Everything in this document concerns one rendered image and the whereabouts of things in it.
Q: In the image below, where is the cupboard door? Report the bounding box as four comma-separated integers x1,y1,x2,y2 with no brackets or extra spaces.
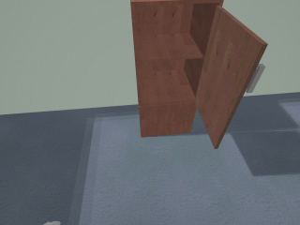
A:
194,6,268,149

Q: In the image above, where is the handle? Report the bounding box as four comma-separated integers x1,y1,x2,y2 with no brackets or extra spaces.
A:
246,64,265,93

